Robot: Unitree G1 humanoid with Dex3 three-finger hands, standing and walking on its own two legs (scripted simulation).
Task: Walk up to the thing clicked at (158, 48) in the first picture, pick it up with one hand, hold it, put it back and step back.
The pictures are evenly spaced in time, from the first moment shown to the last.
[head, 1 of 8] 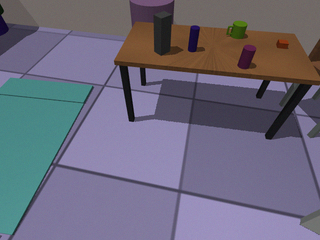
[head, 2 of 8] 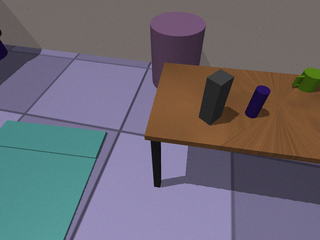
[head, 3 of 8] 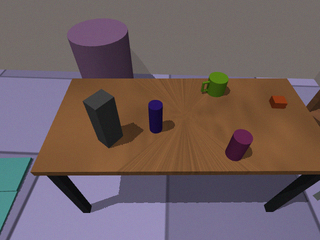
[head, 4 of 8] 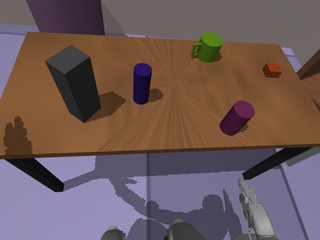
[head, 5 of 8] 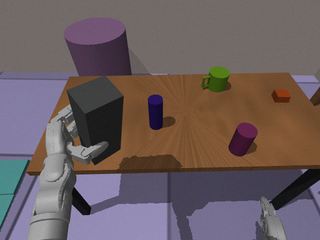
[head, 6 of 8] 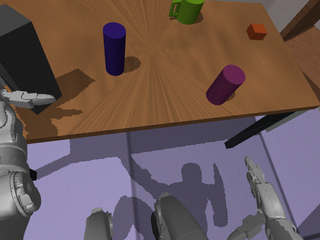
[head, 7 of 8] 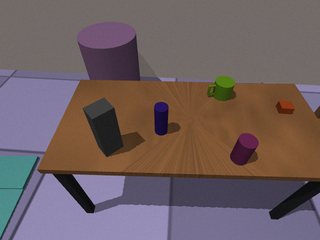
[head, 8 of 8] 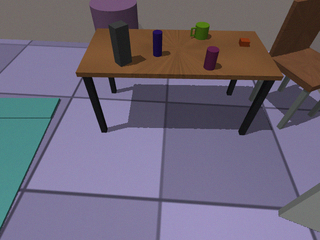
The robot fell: no
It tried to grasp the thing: yes
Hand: left
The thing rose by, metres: 0.22
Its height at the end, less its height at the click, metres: +0.00
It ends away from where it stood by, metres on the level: 0.04
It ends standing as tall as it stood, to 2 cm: yes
